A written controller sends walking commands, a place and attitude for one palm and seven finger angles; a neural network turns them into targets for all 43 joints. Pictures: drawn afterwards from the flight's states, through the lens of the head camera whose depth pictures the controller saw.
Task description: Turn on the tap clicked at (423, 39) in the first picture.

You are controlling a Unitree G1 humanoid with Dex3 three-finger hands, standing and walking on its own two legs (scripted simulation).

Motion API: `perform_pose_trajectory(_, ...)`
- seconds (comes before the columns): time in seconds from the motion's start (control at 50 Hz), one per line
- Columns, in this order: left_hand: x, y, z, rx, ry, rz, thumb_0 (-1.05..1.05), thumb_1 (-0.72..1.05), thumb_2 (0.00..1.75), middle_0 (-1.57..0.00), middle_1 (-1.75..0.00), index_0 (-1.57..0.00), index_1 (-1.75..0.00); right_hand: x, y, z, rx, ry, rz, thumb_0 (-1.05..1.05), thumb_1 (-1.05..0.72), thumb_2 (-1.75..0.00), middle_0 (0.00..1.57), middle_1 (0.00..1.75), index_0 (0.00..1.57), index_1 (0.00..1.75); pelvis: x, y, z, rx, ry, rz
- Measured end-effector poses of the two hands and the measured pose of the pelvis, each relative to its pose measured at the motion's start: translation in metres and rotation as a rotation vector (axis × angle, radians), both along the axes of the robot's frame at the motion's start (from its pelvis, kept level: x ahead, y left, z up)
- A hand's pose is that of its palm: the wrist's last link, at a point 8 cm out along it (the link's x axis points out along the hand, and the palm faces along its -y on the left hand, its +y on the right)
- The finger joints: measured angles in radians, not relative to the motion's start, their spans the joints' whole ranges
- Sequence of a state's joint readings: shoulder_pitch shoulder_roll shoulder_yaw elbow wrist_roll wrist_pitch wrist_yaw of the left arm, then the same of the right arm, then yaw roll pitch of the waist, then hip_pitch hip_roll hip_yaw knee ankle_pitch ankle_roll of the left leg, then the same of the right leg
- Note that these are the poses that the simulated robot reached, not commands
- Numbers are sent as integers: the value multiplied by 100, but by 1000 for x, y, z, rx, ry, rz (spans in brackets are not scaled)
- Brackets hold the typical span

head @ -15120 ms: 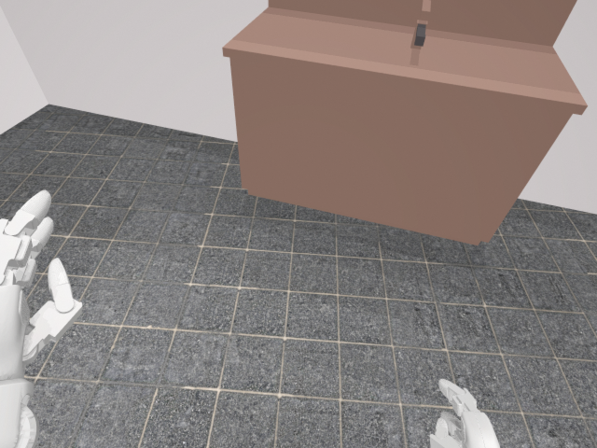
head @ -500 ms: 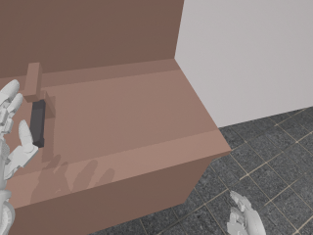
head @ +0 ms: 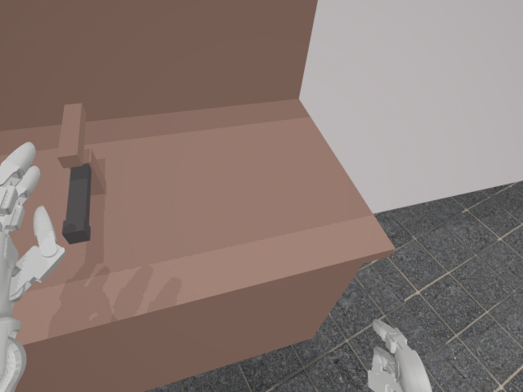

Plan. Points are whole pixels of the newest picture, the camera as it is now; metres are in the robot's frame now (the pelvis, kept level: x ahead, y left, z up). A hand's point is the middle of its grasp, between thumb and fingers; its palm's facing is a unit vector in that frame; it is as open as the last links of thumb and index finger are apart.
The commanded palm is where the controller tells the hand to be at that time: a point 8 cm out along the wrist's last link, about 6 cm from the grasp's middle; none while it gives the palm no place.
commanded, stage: look again from close up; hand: left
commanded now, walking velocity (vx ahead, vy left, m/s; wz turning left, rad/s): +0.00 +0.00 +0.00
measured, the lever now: (76, 230) +0.31 +0.31 +0.06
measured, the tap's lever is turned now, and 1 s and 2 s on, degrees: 0 0 0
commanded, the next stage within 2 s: shuffle to correct the standing spot in 0.18 s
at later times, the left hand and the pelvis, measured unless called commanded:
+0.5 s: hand (77, 252) +0.22 +0.23 +0.16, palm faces +0.37 -0.86 -0.35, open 7.4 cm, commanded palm +0.16 +0.27 +0.18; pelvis +0.00 -0.01 +0.00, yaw +0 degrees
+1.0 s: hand (64, 328) +0.15 +0.21 +0.15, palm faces +0.35 -0.84 -0.43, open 7.4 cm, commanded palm +0.08 +0.26 +0.18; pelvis -0.07 -0.03 -0.01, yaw +2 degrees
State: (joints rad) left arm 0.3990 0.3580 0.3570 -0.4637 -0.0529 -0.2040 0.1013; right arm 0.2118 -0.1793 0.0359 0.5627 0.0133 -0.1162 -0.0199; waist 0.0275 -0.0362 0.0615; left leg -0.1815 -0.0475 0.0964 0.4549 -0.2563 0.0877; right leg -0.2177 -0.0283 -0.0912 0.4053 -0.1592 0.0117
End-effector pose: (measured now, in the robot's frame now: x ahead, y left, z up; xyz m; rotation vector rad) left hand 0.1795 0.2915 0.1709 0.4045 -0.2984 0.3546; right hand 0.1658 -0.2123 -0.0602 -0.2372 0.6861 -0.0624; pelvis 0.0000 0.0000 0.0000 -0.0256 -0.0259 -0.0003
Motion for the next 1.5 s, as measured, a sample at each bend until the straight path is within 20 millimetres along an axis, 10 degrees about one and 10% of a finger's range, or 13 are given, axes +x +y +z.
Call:
perform_pose_trajectory(0.62,-10,-33,5,64,13,-48,2,89,90,-21,-30,-21,-30,8,-25,-3,-3,-27,11,1,-90,-90,20,30,20,30,-14,-24,-5,14,23,-7)
perform_pose_trajectory(0.86,-44,-57,9,94,-20,-55,2,89,90,-21,-30,-22,-30,-36,-52,-23,-17,56,-12,1,-90,-90,20,30,20,30,-49,-42,-11,32,62,5)
perform_pose_trajectory(1.14,-101,-9,9,107,18,23,2,89,90,-22,-30,-22,-30,-115,-34,-17,-40,80,-89,1,-90,-90,20,30,20,30,-85,-13,-5,30,6,33)
perform_pose_trajectory(1.4,-101,-18,-14,-22,40,52,2,90,90,-21,-30,-21,-30,-103,-18,-20,52,16,-17,1,-90,-90,21,30,21,30,-89,-19,-9,10,-26,45)
perform_pose_trajectory(1.5,-82,7,15,132,-61,71,2,89,90,-22,-30,-22,-30,-102,-23,-19,-9,41,56,1,-90,-90,20,30,20,30,-100,-27,-7,26,-13,36)
